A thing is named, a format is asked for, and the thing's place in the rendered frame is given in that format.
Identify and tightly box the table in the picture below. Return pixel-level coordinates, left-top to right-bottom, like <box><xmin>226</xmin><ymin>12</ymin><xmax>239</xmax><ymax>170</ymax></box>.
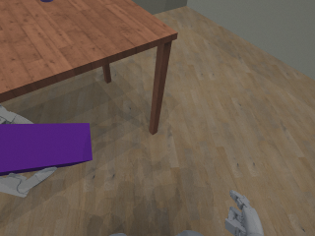
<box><xmin>0</xmin><ymin>0</ymin><xmax>178</xmax><ymax>135</ymax></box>

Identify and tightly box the left robot hand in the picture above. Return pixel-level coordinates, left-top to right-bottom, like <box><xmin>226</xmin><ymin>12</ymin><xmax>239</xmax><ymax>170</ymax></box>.
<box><xmin>0</xmin><ymin>104</ymin><xmax>57</xmax><ymax>198</ymax></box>

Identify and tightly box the right robot hand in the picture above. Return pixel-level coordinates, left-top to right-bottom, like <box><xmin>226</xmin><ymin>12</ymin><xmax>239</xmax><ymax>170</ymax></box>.
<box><xmin>225</xmin><ymin>190</ymin><xmax>265</xmax><ymax>236</ymax></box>

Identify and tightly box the sponge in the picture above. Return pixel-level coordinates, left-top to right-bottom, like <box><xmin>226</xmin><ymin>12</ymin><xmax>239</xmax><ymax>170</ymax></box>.
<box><xmin>0</xmin><ymin>123</ymin><xmax>93</xmax><ymax>176</ymax></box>

